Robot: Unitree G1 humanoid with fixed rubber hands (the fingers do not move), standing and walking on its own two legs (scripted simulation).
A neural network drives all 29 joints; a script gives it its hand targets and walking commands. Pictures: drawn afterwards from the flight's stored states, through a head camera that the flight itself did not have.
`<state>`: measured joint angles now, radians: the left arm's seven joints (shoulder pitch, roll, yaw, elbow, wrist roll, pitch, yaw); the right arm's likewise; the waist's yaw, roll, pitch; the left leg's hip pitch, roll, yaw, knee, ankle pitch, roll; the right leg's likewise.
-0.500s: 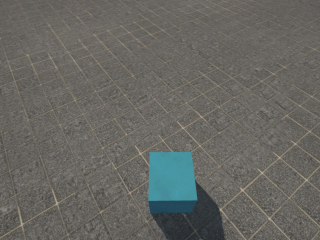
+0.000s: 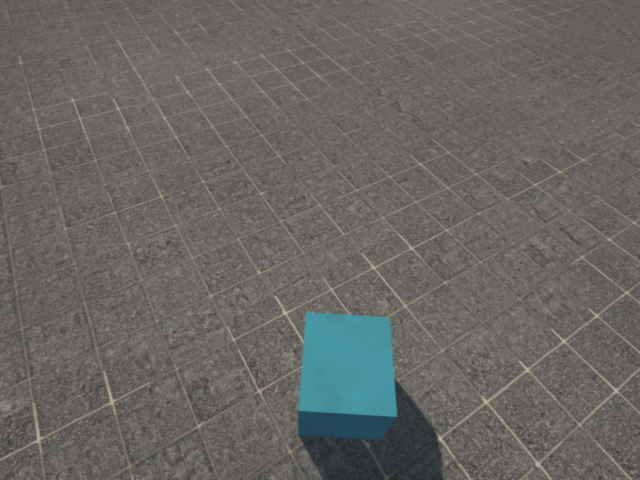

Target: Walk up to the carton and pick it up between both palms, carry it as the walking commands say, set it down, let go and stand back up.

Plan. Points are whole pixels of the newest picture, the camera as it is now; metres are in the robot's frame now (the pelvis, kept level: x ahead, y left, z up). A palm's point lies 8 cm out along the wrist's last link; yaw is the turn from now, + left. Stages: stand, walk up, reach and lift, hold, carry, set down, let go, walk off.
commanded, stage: walk up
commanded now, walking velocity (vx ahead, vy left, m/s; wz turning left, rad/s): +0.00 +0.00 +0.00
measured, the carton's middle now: (343, 377) +0.46 -0.09 -0.65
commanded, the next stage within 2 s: stand in 0.44 s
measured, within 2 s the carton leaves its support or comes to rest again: neither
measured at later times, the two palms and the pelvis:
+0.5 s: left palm out of the picture +0.00 +0.21 -0.15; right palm out of the picture +0.00 -0.22 -0.14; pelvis +0.03 +0.00 +0.00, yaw +0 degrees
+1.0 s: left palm (159, 462) +0.16 +0.22 -0.14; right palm (502, 474) +0.14 -0.25 -0.13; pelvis +0.00 -0.01 -0.02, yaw -1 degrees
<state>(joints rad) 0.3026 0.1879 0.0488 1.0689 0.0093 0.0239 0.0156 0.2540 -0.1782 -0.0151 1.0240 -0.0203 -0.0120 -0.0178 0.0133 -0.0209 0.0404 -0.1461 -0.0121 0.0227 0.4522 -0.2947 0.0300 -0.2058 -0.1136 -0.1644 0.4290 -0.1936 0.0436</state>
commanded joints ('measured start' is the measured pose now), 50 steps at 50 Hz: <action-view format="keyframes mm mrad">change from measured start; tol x8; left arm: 1 75 59 -6 23 -2 -19 1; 42 100 0 -22 103 -2 -35 24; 43 -661 75 -95 -542 -71 -50 9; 50 -208 70 -58 -323 -122 563 41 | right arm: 1 56 -90 -7 4 10 -24 -12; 42 156 -31 15 105 12 -22 -29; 43 -525 -129 15 -493 33 -4 -19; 45 -441 -108 24 -392 116 182 -46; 46 -497 -115 42 -496 126 261 -29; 50 -169 -150 1 -363 103 621 17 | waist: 1 14 110 35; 13 -5 -12 56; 39 -17 60 83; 42 -14 33 69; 43 -14 143 -134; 47 -58 10 -148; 50 7 67 -188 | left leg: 1 -71 181 -190 -244 278 38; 5 -23 134 -106 -174 463 17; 40 -15 124 -73 -158 323 0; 42 -46 115 -62 -159 290 -9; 43 -407 43 -69 -35 -68 -17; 45 -538 96 -48 -28 -320 -4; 47 -587 82 -44 -52 -270 26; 50 -582 50 -87 54 151 55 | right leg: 1 111 -8 80 -65 96 -26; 6 148 -47 78 -89 237 -27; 23 154 -46 56 -70 295 -29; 42 148 -35 70 -106 164 -25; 43 -34 87 146 47 -107 -115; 45 4 96 78 135 -154 -94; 50 18 121 150 256 80 -111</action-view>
